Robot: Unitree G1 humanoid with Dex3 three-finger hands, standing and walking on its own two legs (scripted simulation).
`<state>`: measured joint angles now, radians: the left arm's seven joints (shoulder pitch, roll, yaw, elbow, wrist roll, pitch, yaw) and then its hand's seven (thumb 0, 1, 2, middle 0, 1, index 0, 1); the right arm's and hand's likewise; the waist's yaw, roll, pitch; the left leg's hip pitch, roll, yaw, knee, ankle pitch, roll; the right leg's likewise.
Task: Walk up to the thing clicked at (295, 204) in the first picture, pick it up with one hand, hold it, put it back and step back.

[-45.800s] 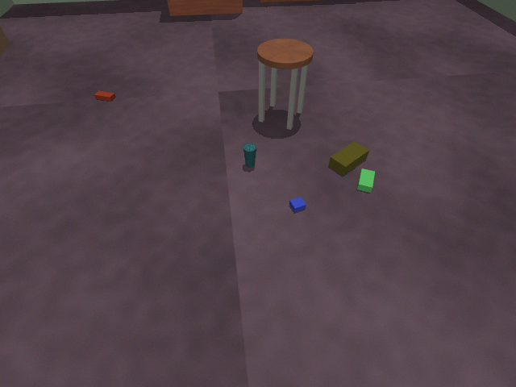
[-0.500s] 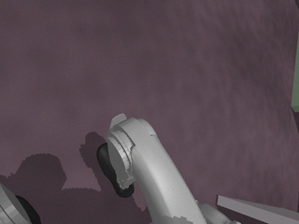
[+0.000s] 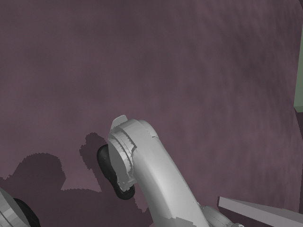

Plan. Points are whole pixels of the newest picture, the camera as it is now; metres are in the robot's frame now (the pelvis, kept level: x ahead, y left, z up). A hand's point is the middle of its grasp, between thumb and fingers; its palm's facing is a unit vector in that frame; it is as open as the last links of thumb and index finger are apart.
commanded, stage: close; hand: left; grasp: from above
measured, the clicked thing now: out of the picture +0.43 +0.41 -0.32
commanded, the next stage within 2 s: none
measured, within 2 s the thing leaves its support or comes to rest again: neither
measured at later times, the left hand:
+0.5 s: hand out of the picture +0.43 +0.38 -0.28, palm faces -0.09 -0.42 -0.90, open 12.7 cm
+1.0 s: hand out of the picture +0.43 +0.39 -0.28, palm faces -0.10 -0.42 -0.90, open 11.2 cm
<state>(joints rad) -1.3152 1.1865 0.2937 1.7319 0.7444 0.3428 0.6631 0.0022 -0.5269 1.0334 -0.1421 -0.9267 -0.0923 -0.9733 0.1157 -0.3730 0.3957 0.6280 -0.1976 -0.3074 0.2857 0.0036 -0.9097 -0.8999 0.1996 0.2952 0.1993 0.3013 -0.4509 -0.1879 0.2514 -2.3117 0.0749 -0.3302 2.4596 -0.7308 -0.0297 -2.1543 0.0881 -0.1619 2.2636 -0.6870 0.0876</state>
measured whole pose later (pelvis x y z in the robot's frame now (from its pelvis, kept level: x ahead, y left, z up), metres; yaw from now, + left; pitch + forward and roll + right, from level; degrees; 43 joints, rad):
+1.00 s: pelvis +0.00 +0.00 +0.00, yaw +0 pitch +30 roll -17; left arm -1.29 1.16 0.28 1.73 0.70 0.34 0.70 0.00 -0.05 0.66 -0.48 -0.60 -0.46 -0.63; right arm 0.11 -0.38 0.39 0.64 -0.20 -0.31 0.31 0.01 -0.90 -0.89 0.20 0.29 0.20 0.30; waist -0.45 -0.19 0.26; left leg -2.31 0.07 -0.33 2.46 -0.73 -0.03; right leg -2.15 0.08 -0.17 2.26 -0.68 0.09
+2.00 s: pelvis +0.00 +0.00 +0.00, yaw +0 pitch +29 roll -16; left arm -1.28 1.15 0.30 1.74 0.71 0.33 0.70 0.00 0.20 0.52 -0.67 -0.48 -0.68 -0.51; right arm 0.11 -0.38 0.39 0.65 -0.20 -0.32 0.31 0.00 -0.90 -0.89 0.20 0.29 0.20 0.30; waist -0.45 -0.19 0.26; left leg -2.30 0.07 -0.33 2.46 -0.73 -0.03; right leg -2.14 0.08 -0.17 2.26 -0.68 0.08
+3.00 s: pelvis +0.00 +0.00 +0.00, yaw +1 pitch +29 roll -16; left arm -1.29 1.14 0.33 1.72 0.71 0.37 0.69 0.01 0.22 0.36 -0.78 -0.38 -0.80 -0.39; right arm 0.15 -0.39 0.37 0.63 -0.19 -0.32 0.32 0.01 -0.91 -0.89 0.20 0.29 0.20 0.30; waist -0.44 -0.17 0.25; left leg -2.30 0.07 -0.32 2.45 -0.72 -0.03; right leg -2.14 0.08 -0.16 2.26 -0.67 0.09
